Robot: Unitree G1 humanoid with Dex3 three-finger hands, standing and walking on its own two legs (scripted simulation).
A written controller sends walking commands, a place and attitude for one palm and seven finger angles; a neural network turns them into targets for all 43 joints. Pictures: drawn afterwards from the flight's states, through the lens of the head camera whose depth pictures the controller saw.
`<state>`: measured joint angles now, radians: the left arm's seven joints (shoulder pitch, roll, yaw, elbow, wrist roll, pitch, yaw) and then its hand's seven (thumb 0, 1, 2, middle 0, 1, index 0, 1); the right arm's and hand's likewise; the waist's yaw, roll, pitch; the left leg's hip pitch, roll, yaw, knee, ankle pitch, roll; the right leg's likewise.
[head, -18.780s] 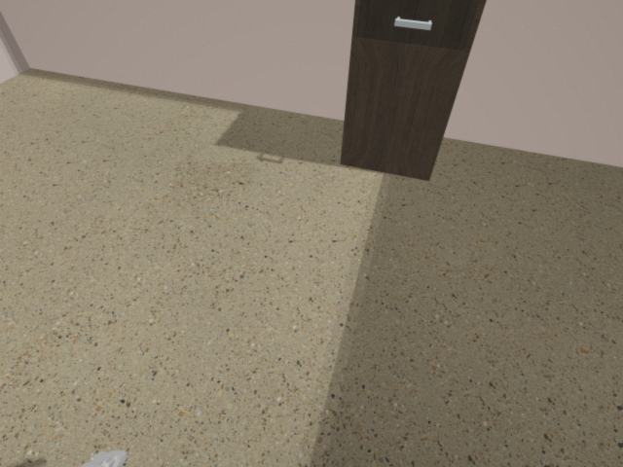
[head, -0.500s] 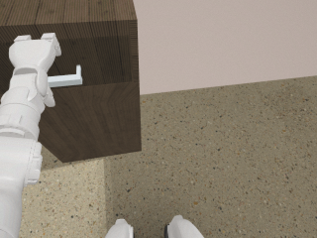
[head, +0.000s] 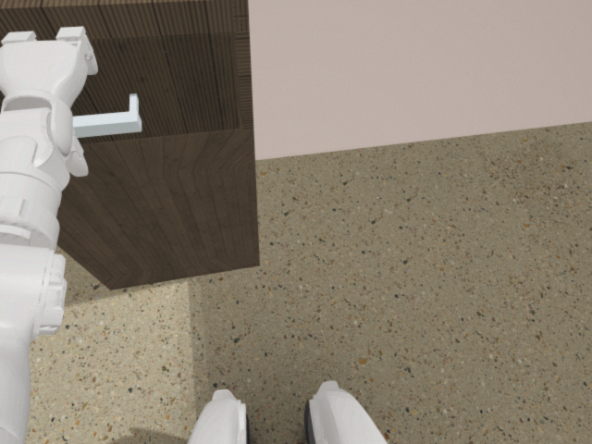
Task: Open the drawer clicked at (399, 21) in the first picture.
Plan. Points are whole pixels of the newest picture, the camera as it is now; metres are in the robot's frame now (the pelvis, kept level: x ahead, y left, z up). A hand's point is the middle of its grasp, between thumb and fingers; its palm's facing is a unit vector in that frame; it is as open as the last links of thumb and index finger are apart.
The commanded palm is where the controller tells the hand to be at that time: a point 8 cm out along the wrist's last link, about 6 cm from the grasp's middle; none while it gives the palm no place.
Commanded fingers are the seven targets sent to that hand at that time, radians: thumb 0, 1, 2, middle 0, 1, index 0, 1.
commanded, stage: lower the fingers behind the handle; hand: left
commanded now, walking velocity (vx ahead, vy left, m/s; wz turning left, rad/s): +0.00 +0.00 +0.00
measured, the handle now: (89, 115) +0.58 +0.25 +0.05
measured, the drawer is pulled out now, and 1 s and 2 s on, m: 0.00 0.00 0.01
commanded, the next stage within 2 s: close the thumb around the handle in 0.48 s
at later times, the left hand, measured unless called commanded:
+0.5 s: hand (94, 146) +0.55 +0.25 +0.03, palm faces +0.08 -0.03 -1.00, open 13.5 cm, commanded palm +0.55 +0.25 +0.08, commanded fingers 0.00 -0.50 0.30 -0.30 -1.20 -0.30 -1.20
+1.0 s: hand (90, 143) +0.54 +0.25 +0.04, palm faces -0.02 +0.00 -1.00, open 8.9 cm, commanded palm +0.55 +0.25 +0.08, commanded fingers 0.00 0.73 0.83 -0.39 -1.33 -0.39 -1.33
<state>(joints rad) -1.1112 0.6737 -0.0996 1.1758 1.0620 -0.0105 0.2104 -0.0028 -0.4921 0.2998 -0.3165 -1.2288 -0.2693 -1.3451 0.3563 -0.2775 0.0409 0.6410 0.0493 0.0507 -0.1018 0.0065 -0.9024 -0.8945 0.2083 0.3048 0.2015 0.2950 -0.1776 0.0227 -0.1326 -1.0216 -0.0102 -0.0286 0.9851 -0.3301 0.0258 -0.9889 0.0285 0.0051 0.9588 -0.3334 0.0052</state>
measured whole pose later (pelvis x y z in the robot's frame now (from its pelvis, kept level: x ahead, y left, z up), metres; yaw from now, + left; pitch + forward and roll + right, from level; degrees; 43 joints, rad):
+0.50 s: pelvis +0.02 +0.01 -0.02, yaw +0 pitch +25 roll -3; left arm -0.94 0.60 0.01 1.09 1.10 -0.13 0.40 0.00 -0.49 0.30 -0.43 -1.24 -0.35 -1.27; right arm 0.37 -0.25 0.00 0.71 -0.01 0.04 -0.05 0.01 -0.90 -0.89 0.21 0.30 0.20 0.29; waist -0.14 0.05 -0.15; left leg -1.14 -0.01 -0.05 1.10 -0.40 0.02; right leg -1.08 0.03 -0.02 1.04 -0.40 0.01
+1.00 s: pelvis +0.04 +0.00 +0.00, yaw +0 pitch +23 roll -2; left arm -0.91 0.61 0.00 1.17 1.11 -0.13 0.37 0.00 0.21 0.60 -0.36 -1.27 -0.39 -1.28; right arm 0.36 -0.29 -0.01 0.68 0.00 0.08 -0.07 0.00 -0.90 -0.89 0.21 0.30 0.20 0.29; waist -0.15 0.04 -0.15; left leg -1.00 0.00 -0.04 0.99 -0.39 0.01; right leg -0.96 0.04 -0.01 0.95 -0.39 0.00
